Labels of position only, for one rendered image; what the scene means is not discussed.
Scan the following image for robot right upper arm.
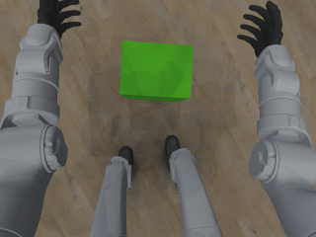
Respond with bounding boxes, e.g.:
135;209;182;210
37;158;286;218
248;138;316;237

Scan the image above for right robot hand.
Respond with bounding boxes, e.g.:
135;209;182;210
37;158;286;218
237;0;283;58

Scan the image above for robot left thigh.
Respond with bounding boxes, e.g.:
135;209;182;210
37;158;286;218
89;161;132;237

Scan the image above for left robot hand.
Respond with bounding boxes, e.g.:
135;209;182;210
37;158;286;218
37;0;82;39

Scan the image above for left robot forearm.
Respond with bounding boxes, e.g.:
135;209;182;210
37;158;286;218
0;23;63;130

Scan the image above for right robot foot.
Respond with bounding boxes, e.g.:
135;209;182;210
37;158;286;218
165;135;180;173

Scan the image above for carton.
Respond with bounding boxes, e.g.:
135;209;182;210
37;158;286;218
119;40;194;102

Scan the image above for robot left upper arm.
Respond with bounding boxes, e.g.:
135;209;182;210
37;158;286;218
0;123;68;237

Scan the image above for right robot forearm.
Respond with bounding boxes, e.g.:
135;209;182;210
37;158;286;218
254;44;316;183

